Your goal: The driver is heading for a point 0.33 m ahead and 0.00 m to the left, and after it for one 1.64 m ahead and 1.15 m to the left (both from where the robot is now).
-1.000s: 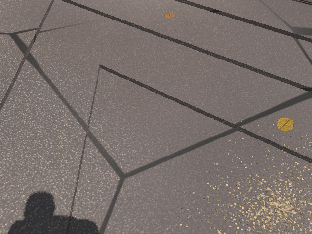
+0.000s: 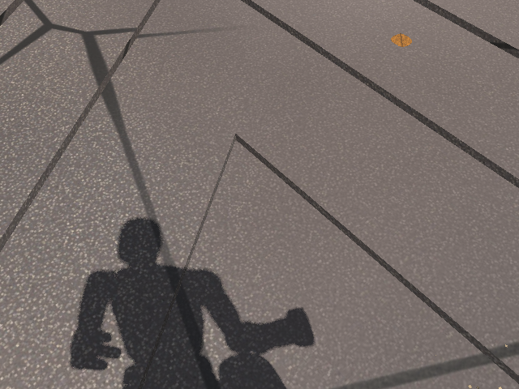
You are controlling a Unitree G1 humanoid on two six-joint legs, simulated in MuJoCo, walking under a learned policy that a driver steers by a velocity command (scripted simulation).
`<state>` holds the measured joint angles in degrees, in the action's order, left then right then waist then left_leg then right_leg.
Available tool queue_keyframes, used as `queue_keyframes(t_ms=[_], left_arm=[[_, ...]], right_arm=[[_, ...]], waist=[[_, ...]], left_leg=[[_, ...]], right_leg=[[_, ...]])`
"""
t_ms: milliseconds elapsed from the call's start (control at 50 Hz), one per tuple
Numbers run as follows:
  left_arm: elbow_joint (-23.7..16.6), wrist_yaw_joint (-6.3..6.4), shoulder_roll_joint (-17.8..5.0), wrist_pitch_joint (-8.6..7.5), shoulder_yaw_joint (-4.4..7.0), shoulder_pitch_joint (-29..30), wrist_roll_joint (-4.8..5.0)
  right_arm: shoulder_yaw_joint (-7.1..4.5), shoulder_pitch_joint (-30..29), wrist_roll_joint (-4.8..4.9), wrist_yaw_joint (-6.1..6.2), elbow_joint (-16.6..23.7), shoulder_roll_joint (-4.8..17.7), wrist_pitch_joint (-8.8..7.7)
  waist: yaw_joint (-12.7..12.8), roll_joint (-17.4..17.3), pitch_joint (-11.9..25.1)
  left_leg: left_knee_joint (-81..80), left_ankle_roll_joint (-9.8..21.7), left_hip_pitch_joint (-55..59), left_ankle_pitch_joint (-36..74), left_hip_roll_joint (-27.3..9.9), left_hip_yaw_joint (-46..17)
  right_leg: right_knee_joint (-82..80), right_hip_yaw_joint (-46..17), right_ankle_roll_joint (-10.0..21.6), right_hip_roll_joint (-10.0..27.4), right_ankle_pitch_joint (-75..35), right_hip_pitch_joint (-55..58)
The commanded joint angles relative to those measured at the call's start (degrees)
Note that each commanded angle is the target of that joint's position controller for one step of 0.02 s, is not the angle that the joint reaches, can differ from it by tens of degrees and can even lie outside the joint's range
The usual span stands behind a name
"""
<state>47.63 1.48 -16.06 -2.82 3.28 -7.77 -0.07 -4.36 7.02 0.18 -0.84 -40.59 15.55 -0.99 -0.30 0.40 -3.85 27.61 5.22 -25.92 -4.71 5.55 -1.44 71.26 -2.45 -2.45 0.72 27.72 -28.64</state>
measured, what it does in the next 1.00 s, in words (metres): walks ahead, turning left: right foot, then left foot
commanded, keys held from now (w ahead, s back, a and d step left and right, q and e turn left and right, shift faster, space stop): q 0.18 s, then no key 0.38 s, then w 0.22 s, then q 0.22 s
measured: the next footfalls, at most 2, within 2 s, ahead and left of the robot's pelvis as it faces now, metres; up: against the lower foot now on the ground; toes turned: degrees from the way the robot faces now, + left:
right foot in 0.32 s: +0.16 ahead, -0.15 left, +0.00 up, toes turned +14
left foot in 0.66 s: +0.05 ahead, +0.09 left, +0.00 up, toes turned +9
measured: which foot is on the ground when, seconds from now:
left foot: down 0.00-0.34, up 0.36-0.64, down 0.66-0.96, up 0.98-1.00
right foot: up 0.00-0.30, down 0.32-0.68, up 0.70-0.92, down 0.94-1.00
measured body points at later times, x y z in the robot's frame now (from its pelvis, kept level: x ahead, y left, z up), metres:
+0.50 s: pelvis +0.07 -0.05 +0.01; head +0.10 -0.07 +0.46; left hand +0.14 +0.24 -0.09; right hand +0.28 -0.29 -0.10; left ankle +0.02 +0.08 -0.66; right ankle +0.12 -0.16 -0.73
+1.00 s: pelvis +0.14 -0.06 +0.00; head +0.17 -0.06 +0.45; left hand +0.26 +0.25 -0.07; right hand +0.23 -0.33 -0.13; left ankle +0.01 +0.08 -0.71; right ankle +0.22 -0.13 -0.73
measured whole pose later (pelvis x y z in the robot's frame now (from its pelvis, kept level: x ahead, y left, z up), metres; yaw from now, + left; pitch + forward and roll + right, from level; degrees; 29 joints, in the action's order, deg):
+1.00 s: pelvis +0.14 -0.06 +0.00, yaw +17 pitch +1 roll +1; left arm 41.6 -0.5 -16.5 -3.5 3.3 -3.9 -0.6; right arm -4.1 22.3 0.9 2.3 -46.2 16.2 0.3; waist -3.5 -0.8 -2.1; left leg 40.3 -2.4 -11.4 -29.6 0.8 -8.1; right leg 31.7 2.1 2.2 -0.1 12.2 -20.6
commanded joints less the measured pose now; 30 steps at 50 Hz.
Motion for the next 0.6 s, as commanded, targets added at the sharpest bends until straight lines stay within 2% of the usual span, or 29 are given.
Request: queue_keyframes(t_ms=[20, 60, 100, 160, 200, 260, 300, 320, 340, 360, 380, 400, 420, 440, 480, 520, 540, 560, 580, 600], left_arm=[[-3.5, 0.92, -5.2, 1.1, 1.66, -4.0, -0.43], [-3.9, 1.35, -4.1, 1.33, 1.37, -3.4, -0.51], [-4.4, 1.52, -4.1, 1.75, 1.25, -1.8, -0.49], [-5.7, 1.43, -4.4, 2.33, 1.27, 1.8, -0.12], [-6.1, 1.25, -4.6, 2.1, 1.25, 2.7, 0.07], [-6.4, 0.59, -4.9, 1.25, 1.17, 2.7, 0.15], [-5.9, -0.17, -4.3, 0.49, 1.15, 0.3, 0.08], [-5.7, -0.45, -5.3, 0.26, 1.46, -0.7, -0.45], [-6.4, -0.34, -9.1, 0.35, 2.09, -1.1, -1.69], [-5.9, -0.27, -11.8, 0.83, 2.71, -0.1, -3.14], [-6.9, -0.16, -8.3, 0.71, 2.08, 0.1, -2.78], [-7.3, 0.0, -8.1, 0.69, 2.12, 0.5, -1.81], [-7.4, 0.1, -7.6, 0.77, 2.0, 1.8, -0.95], [-7.3, 0.12, -6.5, 0.88, 1.64, 2.7, -0.06], [-6.8, -0.01, -4.5, 1.43, 0.76, 3.4, -0.16], [-6.3, -0.13, -4.1, 2.04, 0.66, 3.3, -0.29], [-5.7, -0.1, -4.7, 2.31, 0.85, 1.7, -0.29], [-5.1, -0.09, -5.8, 2.53, 1.1, 0.1, -0.24], [-4.5, -0.12, -6.3, 2.66, 1.13, -1.2, -0.09], [-4.4, -0.2, -6.6, 2.73, 1.05, -1.0, 0.41]], right_arm=[[-2.14, 0.7, -0.51, 0.96, 4.7, 7.7, 0.15], [-2.66, 1.6, -0.37, 1.69, 5.0, 9.0, 0.36], [-2.99, 1.8, 0.18, 2.53, 5.5, 9.9, 1.07], [-2.88, 1.1, 0.33, 3.25, 6.4, 9.6, 2.22], [-2.71, 1.2, 0.1, 3.47, 6.5, 9.2, 2.61], [-2.12, 2.1, -0.3, 3.33, 6.4, 8.0, 2.84], [-1.4, 1.9, 0.13, 3.27, 6.4, 6.9, 3.07], [-1.02, 3.8, 0.24, 3.3, 5.9, 6.0, 3.08], [-0.32, 6.2, -0.53, 3.26, 6.0, 3.8, 2.86], [-0.73, 6.5, 0.18, 3.14, 7.6, 4.7, 2.31], [-1.96, 4.9, -0.6, 3.09, 7.0, 9.5, 1.66], [-2.83, 4.3, 0.1, 2.99, 6.2, 11.1, 1.65], [-2.77, 5.2, 0.18, 3.2, 4.7, 9.7, 2.24], [-2.45, 5.5, -0.1, 3.39, 4.4, 8.3, 2.87], [-1.28, 6.1, 0.18, 3.28, 3.7, 4.5, 3.41], [-0.14, 4.3, 0.22, 3.04, 3.9, 2.0, 3.24], [0.25, 2.7, 0.26, 2.86, 4.2, 1.4, 3.08], [0.13, 2.0, 0.56, 2.73, 4.2, 2.0, 2.99], [-0.02, 3.1, 0.87, 2.61, 3.4, 2.6, 2.96], [-0.13, 4.6, 0.96, 2.43, 2.3, 2.8, 2.9]], waist=[[2.0, -3.1, 11.8], [1.8, -4.1, 12.9], [1.2, -4.6, 14.3], [0.3, -6.7, 12.6], [-0.1, -8.2, 11.5], [-0.9, -9.8, 11.8], [0.9, -9.5, 11.9], [1.1, -7.8, 11.5], [-0.6, 1.2, 11.9], [-2.7, 16.2, 9.0], [0.1, 13.1, 9.8], [0.5, 9.2, 9.4], [-0.4, 6.2, 8.9], [-0.6, 6.1, 8.1], [-1.3, 6.7, 7.7], [-0.4, 9.5, 8.3], [1.0, 10.8, 8.4], [1.9, 11.6, 8.5], [2.0, 11.4, 9.4], [1.0, 10.8, 8.6]], left_leg=[[-8.7, 11.6, 11.2, 22.7, -14.9, -17.2], [-8.0, 11.0, 10.6, 23.7, -14.1, -16.8], [-7.9, 9.7, 10.4, 16.1, -13.4, -17.9], [-9.1, 7.6, 8.2, -0.1, -11.7, -20.5], [-9.0, 6.9, 8.3, -5.0, -11.5, -21.9], [-6.1, 6.7, 10.7, 0.0, -12.3, -23.7], [-2.9, 5.1, 10.6, 4.5, -11.3, -23.7], [-0.9, 3.0, 9.0, 1.7, -9.3, -22.7], [7.6, -0.3, 4.3, -10.1, -4.4, -17.3], [14.4, -3.6, -3.1, -26.6, 3.1, -8.5], [26.1, -6.4, -4.1, -31.0, 0.9, -9.2], [32.8, -7.3, -5.3, -29.0, 1.0, -9.3], [35.8, -8.3, -5.7, -26.6, 0.5, -9.2], [37.3, -9.2, -6.4, -24.5, -0.2, -9.3], [33.3, -10.2, -2.4, -22.0, -1.0, -6.6], [21.4, -10.7, 2.3, -20.7, -3.4, -2.4], [16.0, -10.7, 4.6, -20.9, -4.1, -1.4], [11.7, -10.6, 6.3, -20.2, -4.2, -0.8], [6.4, -10.1, 9.3, -17.6, -4.1, 0.0], [-0.9, -9.1, 13.5, -12.3, -3.6, 1.5]], right_leg=[[-6.2, -1.9, -0.7, 1.5, -3.6, -3.2], [-12.2, -1.8, -1.6, 0.5, -5.7, -2.6], [-16.4, -2.7, -2.3, 0.0, -9.2, -2.0], [-21.9, -3.5, -2.4, -1.1, -12.4, -0.9], [-25.4, -3.7, -2.2, -1.3, -12.5, 0.2], [-31.1, -3.0, -1.4, -1.2, -11.0, 3.9], [-41.9, -1.3, 0.4, -1.4, -16.4, 10.9], [-47.4, -2.5, 2.0, 0.9, -22.0, 15.7], [-49.9, -11.8, 5.8, 10.9, -30.6, 20.9], [-52.6, -23.0, 15.7, 19.2, -39.9, 19.5], [-53.6, -26.6, 20.3, 22.3, -39.8, 18.4], [-52.4, -23.1, 19.2, 20.0, -38.9, 18.9], [-51.2, -18.9, 16.7, 16.7, -37.4, 19.2], [-50.6, -16.8, 15.2, 15.3, -37.2, 19.6], [-50.7, -11.2, 13.6, 11.4, -37.7, 17.8], [-50.1, -7.9, 12.5, 8.7, -36.5, 18.6], [-49.9, -8.2, 12.8, 8.8, -35.9, 19.4], [-49.6, -9.2, 13.4, 9.5, -35.4, 20.3], [-50.1, -10.0, 13.4, 9.6, -28.0, 20.4], [-50.6, -10.1, 12.7, 8.9, -18.0, 18.0]])
Over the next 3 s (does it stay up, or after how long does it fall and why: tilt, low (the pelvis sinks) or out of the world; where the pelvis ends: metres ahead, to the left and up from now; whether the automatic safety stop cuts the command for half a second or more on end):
stays up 0.25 0.02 0.01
